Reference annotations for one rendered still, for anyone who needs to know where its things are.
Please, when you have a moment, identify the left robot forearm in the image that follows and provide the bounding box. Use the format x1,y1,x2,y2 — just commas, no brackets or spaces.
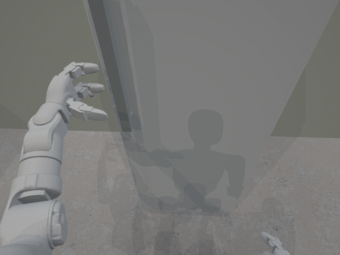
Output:
0,103,70,246

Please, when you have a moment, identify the fridge door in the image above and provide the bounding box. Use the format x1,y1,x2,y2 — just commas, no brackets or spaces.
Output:
84,0,339,213

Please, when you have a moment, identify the robot left upper arm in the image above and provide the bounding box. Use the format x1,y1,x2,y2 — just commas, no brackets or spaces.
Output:
0,200,68,255

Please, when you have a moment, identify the right robot hand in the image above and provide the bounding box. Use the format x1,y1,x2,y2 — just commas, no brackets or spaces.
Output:
260,232,290,255

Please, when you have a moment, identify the left robot hand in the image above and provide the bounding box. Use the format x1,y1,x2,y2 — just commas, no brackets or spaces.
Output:
45,62,108,122

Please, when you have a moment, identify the handle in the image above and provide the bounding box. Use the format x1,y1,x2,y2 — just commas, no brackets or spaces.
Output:
88,0,133,132

